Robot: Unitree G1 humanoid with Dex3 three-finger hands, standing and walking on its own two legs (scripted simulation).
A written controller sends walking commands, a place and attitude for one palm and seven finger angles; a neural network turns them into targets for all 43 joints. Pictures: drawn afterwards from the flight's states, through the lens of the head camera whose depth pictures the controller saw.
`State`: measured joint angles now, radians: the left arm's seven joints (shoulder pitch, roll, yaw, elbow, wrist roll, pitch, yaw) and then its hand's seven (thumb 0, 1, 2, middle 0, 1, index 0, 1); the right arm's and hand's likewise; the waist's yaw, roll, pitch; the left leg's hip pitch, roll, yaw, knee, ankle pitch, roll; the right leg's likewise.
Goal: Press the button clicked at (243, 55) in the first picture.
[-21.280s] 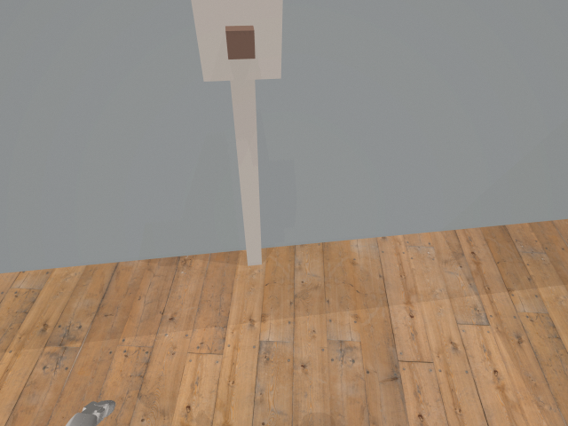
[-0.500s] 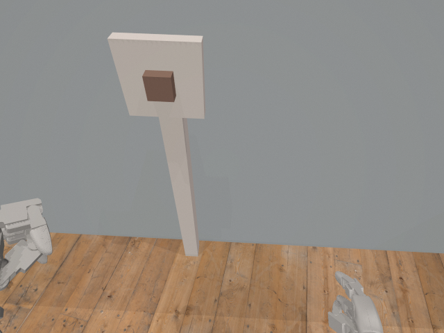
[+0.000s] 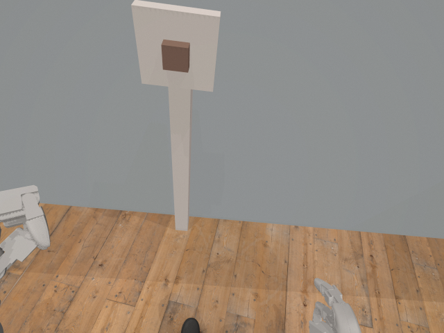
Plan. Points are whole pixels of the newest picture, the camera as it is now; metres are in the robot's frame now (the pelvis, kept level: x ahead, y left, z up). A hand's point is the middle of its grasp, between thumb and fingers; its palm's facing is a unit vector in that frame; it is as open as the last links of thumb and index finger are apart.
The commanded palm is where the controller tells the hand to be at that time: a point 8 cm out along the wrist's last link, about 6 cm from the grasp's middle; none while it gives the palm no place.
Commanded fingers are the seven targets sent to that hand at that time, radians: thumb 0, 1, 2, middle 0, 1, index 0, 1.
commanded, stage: stop stepping back and stand still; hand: left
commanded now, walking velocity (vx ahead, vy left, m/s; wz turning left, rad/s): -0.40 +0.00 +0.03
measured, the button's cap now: (176, 55) +0.64 +0.17 +0.16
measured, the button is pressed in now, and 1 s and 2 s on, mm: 0 0 0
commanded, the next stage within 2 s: let the arm hang, fingers relaxed in 1.26 s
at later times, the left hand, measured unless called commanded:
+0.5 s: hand out of the picture +0.07 +0.29 +0.16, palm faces +0.45 -0.84 -0.29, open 3.1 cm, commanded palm +0.01 +0.32 +0.18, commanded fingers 0.00 0.90 0.90 -1.30 -1.50 -1.30 -1.50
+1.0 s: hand out of the picture +0.01 +0.28 +0.16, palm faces +0.47 -0.80 -0.38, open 3.1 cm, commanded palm -0.03 +0.32 +0.18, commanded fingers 0.00 0.90 0.90 -1.30 -1.50 -1.30 -1.50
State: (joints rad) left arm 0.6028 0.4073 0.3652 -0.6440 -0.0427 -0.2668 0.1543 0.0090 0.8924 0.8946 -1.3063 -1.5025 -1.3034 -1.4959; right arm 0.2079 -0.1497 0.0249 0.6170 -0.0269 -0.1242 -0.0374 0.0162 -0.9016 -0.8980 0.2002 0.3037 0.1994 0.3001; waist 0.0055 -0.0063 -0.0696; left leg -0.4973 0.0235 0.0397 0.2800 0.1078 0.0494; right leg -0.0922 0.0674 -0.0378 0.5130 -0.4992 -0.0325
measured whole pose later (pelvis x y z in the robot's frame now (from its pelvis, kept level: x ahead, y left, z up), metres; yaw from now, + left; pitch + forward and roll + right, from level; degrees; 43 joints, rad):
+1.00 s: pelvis -0.15 +0.03 +0.00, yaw +2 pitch -1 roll +1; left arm 0.61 0.29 0.31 -0.52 -0.01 -0.19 0.15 0.01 0.89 0.89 -1.31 -1.50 -1.30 -1.50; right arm 0.24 -0.24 -0.02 0.69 -0.01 -0.08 -0.08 0.02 -0.90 -0.90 0.20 0.30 0.20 0.30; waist 0.04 -0.02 -0.04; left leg -0.39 0.03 0.04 0.83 -0.35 0.02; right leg -0.27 -0.04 -0.05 0.54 -0.25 -0.02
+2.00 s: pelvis -0.17 +0.06 +0.01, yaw +3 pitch -2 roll +0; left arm 0.28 0.23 0.01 1.12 0.02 0.01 0.01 0.00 0.91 0.89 -0.43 -0.57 -0.42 -0.56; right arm 0.26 -0.20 0.00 1.07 -0.02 0.02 -0.01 0.01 -0.91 -0.90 0.20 0.30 0.20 0.30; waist 0.01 0.03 0.05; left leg -0.20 -0.02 0.02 0.44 -0.20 0.03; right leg -0.21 -0.02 -0.06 0.41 -0.17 -0.01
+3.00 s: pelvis -0.14 +0.04 +0.01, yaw +3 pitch -1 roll +0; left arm 0.10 0.30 0.02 1.15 0.01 -0.02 0.01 0.00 0.91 0.89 -0.20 -0.30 -0.20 -0.30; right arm 0.12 -0.32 -0.02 1.12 -0.01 0.00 -0.01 0.01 -0.91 -0.90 0.20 0.30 0.20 0.30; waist -0.01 0.03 0.06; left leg -0.11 0.01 0.01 0.32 -0.18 -0.01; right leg -0.13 0.01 -0.07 0.32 -0.16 -0.04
